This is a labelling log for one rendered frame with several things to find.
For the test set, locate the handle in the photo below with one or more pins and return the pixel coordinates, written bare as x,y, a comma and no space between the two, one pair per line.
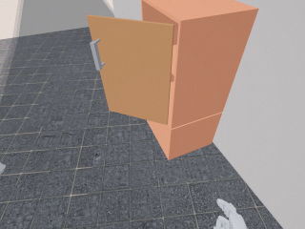
96,55

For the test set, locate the right robot hand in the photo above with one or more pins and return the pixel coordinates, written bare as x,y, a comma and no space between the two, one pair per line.
235,221

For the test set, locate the cupboard door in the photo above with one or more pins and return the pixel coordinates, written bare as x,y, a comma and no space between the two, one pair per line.
138,58

